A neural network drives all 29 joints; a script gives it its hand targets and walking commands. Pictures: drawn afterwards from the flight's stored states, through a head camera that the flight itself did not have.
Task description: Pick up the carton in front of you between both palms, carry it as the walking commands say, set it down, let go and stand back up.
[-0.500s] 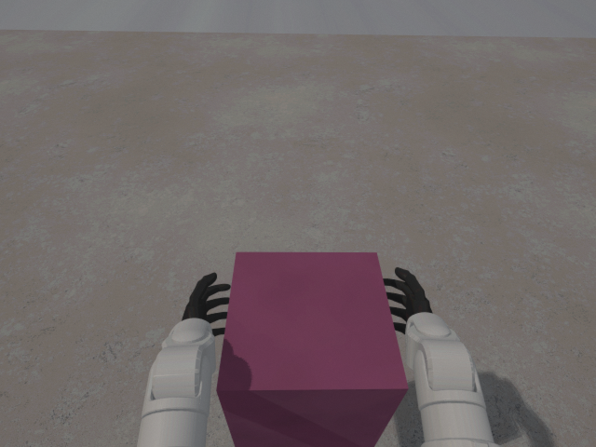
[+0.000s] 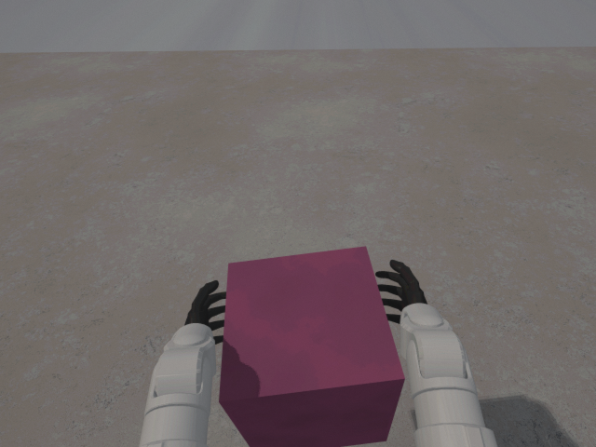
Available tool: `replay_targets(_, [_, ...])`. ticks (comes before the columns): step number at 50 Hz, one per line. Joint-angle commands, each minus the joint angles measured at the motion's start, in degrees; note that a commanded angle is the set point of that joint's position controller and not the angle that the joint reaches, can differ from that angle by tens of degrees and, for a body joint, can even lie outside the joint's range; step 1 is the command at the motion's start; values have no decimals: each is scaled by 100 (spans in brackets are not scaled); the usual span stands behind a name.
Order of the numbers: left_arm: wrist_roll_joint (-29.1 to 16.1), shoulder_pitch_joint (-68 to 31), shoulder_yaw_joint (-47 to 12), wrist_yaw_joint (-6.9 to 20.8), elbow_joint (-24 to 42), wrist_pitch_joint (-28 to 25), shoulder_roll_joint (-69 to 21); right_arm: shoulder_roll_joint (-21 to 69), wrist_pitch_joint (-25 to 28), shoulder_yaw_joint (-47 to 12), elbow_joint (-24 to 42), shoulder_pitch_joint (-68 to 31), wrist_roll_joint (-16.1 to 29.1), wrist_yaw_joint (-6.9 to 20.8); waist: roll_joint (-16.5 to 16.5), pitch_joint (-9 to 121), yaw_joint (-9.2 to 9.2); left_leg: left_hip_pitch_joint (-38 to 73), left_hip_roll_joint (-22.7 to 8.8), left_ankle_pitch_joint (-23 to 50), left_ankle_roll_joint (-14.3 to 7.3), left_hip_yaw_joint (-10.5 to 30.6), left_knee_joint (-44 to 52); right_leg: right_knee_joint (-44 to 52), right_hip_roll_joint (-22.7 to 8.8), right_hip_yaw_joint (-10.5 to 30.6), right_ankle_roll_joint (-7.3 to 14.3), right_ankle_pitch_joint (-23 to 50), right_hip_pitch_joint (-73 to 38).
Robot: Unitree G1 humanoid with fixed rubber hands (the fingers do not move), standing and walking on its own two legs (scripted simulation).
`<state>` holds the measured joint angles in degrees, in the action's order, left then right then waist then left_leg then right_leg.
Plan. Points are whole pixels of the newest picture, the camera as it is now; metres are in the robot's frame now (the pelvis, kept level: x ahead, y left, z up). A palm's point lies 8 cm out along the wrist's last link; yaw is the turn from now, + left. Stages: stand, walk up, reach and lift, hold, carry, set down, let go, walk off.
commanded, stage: hold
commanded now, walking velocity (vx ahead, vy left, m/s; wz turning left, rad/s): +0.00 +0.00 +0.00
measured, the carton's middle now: (309, 354) +0.29 +0.00 -0.05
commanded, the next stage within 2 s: set down in 0.56 s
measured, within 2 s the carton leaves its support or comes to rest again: neither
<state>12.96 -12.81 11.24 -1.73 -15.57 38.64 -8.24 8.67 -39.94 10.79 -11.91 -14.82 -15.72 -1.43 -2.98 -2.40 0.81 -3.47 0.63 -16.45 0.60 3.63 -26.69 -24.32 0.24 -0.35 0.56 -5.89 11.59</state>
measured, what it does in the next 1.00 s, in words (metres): stands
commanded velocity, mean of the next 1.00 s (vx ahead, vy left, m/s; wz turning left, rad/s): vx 0.00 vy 0.00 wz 0.00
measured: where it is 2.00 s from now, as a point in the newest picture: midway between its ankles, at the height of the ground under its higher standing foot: outside the picture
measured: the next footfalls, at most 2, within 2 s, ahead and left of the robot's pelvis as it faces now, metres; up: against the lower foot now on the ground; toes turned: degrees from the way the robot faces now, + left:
none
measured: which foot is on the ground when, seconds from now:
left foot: down 0.00-1.00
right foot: down 0.00-1.00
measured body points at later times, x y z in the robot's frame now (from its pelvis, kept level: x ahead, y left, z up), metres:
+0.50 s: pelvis +0.02 -0.03 +0.00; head -0.02 -0.06 +0.45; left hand +0.31 +0.12 +0.03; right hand +0.33 -0.18 +0.03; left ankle -0.01 +0.13 -0.74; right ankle +0.09 -0.11 -0.74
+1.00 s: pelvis +0.00 +0.01 -0.02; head +0.09 -0.02 +0.42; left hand +0.36 +0.13 -0.05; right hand +0.37 -0.17 -0.05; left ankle -0.01 +0.13 -0.74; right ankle +0.09 -0.11 -0.74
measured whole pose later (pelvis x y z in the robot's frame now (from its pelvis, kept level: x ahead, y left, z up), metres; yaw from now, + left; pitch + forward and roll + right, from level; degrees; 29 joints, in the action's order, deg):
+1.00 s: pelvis +0.00 +0.01 -0.02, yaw +1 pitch +8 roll +1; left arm 23.0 -32.0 28.5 -3.4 -36.3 21.0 -13.0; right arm 8.8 -21.5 32.1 -33.7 -35.6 -26.4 4.7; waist -3.1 -3.4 3.9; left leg -27.1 4.1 -20.2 0.1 5.9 -39.5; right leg -36.6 1.6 4.5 -0.4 -10.0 34.4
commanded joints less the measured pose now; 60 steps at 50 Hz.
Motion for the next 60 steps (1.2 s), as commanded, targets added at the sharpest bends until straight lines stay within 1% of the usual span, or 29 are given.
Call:
replay_targets(1, [-1548,-3575,-3202,1462,518,-439,-5433,5552,117,-3227,-154,-2426,1584,1640,296,1344,21,-2367,143,-605,-434,352,1125,-181,484,439,-123,-54,-2669])
replay_targets(3, [-1419,-3577,-3079,1492,401,-421,-5445,5492,129,-3170,-157,-2516,1518,1666,61,1194,106,-2467,161,-677,-435,332,1196,-70,397,547,-96,-147,-2680])
replay_targets(4, [-1400,-3566,-2964,1510,245,-447,-5435,5545,97,-3129,-365,-2548,1523,1671,432,1218,65,-2579,118,-691,-464,357,1195,0,418,537,-161,-301,-2864])
replay_targets(5, [-1290,-3517,-2826,1523,326,-474,-5454,5548,142,-3196,-18,-2699,1559,1708,292,1341,-70,-2523,177,-712,-457,275,1102,22,336,581,-174,-505,-2840])
replay_targets(8, [-1302,-3669,-2835,1583,176,-521,-5533,5731,159,-3239,-254,-2804,1700,1763,335,1380,-44,-2481,199,-577,-457,260,1003,70,257,732,-226,-609,-2774])
replay_targets(9, [-1280,-3996,-2952,1608,411,-536,-5584,5815,152,-3268,-176,-2914,1663,1755,379,1607,168,-2350,292,-561,-398,254,852,165,208,892,-204,-725,-2711])
replay_targets(10, [-1463,-3718,-2948,1622,265,-487,-5580,5837,77,-3404,-202,-2812,1749,1738,628,1680,-28,-2062,282,-391,-432,261,860,205,212,805,-265,-709,-2613])
replay_targets(12, [-1364,-3637,-2929,1615,246,-436,-5561,5839,66,-3451,-226,-2866,1809,1756,443,1709,-80,-2068,288,-451,-366,245,803,277,142,904,-266,-1031,-2597])
replay_targets(15, [-1375,-3861,-2915,1635,196,-431,-5617,5756,47,-3139,-583,-2812,1684,1728,453,1685,97,-2008,289,-225,-346,304,791,382,55,938,-231,-747,-2591])
replay_targets(19, [-1377,-3905,-2713,1663,52,-414,-5506,5670,68,-3009,-651,-2933,1569,1739,555,1691,-44,-2075,311,-314,-343,272,851,353,133,781,-187,-658,-2600])
replay_targets(23, [-1445,-3935,-2913,1612,172,-356,-5513,5816,86,-3128,-604,-2766,1691,1699,351,1849,134,-1672,429,262,-215,224,779,274,53,867,-207,547,-2558])
replay_targets(26, [-1396,-3577,-2782,1564,186,-317,-5418,5712,56,-2996,-638,-2708,1496,1666,613,1671,6,-1629,403,215,-276,265,965,226,162,652,-202,789,-2543])
replay_targets(27, [-1303,-3684,-2708,1548,131,-302,-5467,5625,87,-3049,-545,-2799,1576,1665,294,1733,-94,-1576,473,297,-229,203,956,238,123,680,-189,934,-2534])
replay_targets(29, [-1386,-3658,-2856,1535,301,-311,-5517,5614,77,-3129,-459,-2769,1567,1659,287,1928,17,-1503,443,417,-223,243,960,240,172,714,-195,976,-2649])
replay_targets(30, [-1447,-3958,-2925,1528,368,-318,-5522,5573,102,-2857,-675,-2745,1475,1654,403,1954,196,-1451,413,420,-211,282,932,252,158,752,-137,962,-2549])
replay_targets(33, [-1348,-3808,-2712,1467,-31,-353,-5551,5437,255,-2785,-646,-2896,1419,1689,328,1769,153,-1398,463,481,-126,220,884,174,253,631,-67,1168,-2363])
replay_targets(35, [-1100,-4010,-2347,1443,-472,-472,-5597,5243,393,-2265,-1163,-3168,1169,1734,211,1651,227,-1523,410,198,-160,265,912,90,325,514,-18,583,-2181])
replay_targets(36, [-922,-3978,-2041,1433,-663,-580,-5489,5276,469,-2093,-1305,-3271,1059,1746,141,1455,83,-1967,439,-21,-159,192,780,40,279,589,16,349,-2071])
replay_targets(37, [-749,-4279,-1758,1425,-1034,-680,-5466,5085,620,-1683,-1595,-3680,803,1768,466,1138,263,-1977,428,-244,-205,267,721,-69,403,428,13,-86,-1488])
replay_targets(38, [-535,-4395,-1468,1373,-1291,-781,-5373,5009,735,-1366,-1834,-3771,655,1748,149,1090,137,-2246,428,-398,-182,229,614,-164,344,450,86,-242,-1540])
replay_targets(39, [-429,-4668,-1076,1337,-1727,-937,-5289,4609,898,-1006,-1934,-4175,475,1739,168,928,356,-2602,406,-703,-213,206,542,-300,354,436,149,-477,-1269])
replay_targets(40, [-336,-4714,-998,1269,-1675,-1111,-5196,4637,1068,-815,-2048,-4298,405,1733,222,974,215,-2593,411,-571,-227,225,395,-464,403,383,155,-474,-1026])
replay_targets(41, [-240,-5031,-921,1208,-1778,-1261,-5212,4576,1166,-518,-2333,-4218,173,1698,90,1201,389,-2695,417,-459,-144,242,255,-600,419,380,171,-350,-833])
replay_targets(45, [278,-4727,-350,942,-2179,-1908,-4604,4097,1763,241,-2879,-4102,-333,1632,145,1485,296,-3493,445,12,-58,245,-307,-1152,520,221,160,179,93])
replay_targets(47, [347,-4970,-250,833,-2175,-2256,-4312,3699,2002,460,-3042,-4047,-549,1551,149,1834,440,-3689,546,148,15,142,-560,-1400,527,262,115,482,287])
replay_targets(50, [124,-5171,-911,753,-1880,-2810,-4463,4010,2516,197,-3302,-3828,-468,1628,56,2870,498,-3776,586,855,151,198,-1033,-1889,558,226,91,1185,901])
replay_targets(55, [-347,-5477,-1776,720,-1743,-3428,-4918,4445,3165,-1106,-2353,-4722,313,1612,252,5097,337,-4646,778,1603,172,116,-2083,-2879,543,257,-136,2052,1108])
replay_targets(59, [-839,-5795,-2734,787,-1253,-3400,-5243,4623,3125,-2212,-1682,-4999,707,1457,503,6861,440,-5601,984,1524,227,-82,-2863,-3636,507,347,-233,2926,855])
replay_targets(60, [-876,-6014,-2715,804,-1010,-3346,-4992,4740,3081,-2124,-1555,-5110,793,1400,484,7133,327,-5915,1005,1282,214,-119,-2935,-3811,516,303,-258,2751,783])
